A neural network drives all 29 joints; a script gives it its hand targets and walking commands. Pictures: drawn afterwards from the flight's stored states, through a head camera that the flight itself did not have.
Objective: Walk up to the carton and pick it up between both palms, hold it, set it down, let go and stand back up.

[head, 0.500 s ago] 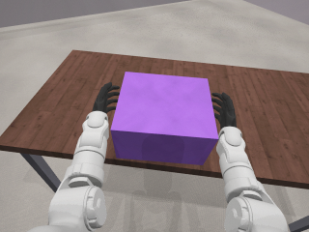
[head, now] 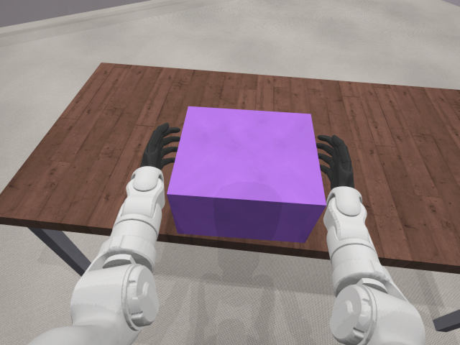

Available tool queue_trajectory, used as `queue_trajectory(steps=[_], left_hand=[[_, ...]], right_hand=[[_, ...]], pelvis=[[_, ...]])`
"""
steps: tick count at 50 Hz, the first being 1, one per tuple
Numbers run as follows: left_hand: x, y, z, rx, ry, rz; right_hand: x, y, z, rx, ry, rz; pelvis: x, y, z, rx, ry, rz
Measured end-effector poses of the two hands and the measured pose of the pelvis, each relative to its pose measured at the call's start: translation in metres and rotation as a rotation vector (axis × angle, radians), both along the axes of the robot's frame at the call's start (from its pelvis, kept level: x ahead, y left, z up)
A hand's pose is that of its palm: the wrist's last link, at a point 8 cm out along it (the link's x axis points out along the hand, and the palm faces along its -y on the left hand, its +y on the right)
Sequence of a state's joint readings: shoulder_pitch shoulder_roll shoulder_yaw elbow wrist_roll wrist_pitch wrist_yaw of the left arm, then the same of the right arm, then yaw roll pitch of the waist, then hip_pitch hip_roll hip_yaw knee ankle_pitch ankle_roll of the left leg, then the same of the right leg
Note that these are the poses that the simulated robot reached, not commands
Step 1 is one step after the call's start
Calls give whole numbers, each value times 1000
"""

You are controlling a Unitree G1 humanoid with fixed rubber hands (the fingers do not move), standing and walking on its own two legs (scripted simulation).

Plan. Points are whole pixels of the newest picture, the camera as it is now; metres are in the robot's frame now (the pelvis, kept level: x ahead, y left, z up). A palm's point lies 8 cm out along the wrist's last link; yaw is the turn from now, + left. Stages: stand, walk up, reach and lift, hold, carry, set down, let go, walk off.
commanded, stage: set down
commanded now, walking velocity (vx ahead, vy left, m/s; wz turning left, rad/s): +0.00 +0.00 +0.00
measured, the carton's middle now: (245, 172) +0.43 -0.01 +0.04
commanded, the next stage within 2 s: none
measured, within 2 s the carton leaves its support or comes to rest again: rests again in 1.34 s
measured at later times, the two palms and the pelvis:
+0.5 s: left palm (161, 172) +0.42 +0.16 +0.04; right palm (334, 186) +0.40 -0.18 +0.05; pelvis +0.01 +0.00 +0.00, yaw -1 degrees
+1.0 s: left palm (169, 173) +0.44 +0.15 +0.02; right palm (334, 188) +0.41 -0.19 +0.02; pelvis +0.00 +0.00 -0.01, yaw -1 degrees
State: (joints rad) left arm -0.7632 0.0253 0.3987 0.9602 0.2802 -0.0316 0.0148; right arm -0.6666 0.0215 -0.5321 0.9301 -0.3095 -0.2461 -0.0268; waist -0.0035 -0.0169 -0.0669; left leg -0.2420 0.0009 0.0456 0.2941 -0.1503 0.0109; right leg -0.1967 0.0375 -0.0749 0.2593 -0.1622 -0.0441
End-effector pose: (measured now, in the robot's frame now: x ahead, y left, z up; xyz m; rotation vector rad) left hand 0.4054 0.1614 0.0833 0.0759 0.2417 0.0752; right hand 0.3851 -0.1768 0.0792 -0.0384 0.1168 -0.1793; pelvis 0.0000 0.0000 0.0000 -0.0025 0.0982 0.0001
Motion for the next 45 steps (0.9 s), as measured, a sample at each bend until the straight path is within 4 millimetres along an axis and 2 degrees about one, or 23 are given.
queue_trajectory(steps=[16, 30, 45], left_hand=[[17, -5, -14, -6, 25, -9], [17, -4, -50, 3, 80, -6], [32, -13, -57, -8, 87, -13]], right_hand=[[14, -5, -10, -9, 25, -8], [15, -4, -46, -12, 83, -1], [26, -13, -53, -8, 90, -11]], pelvis=[[5, -2, -1, 2, 61, -3], [7, 0, -3, 0, 141, -12], [4, -2, -6, 4, 216, -14]])
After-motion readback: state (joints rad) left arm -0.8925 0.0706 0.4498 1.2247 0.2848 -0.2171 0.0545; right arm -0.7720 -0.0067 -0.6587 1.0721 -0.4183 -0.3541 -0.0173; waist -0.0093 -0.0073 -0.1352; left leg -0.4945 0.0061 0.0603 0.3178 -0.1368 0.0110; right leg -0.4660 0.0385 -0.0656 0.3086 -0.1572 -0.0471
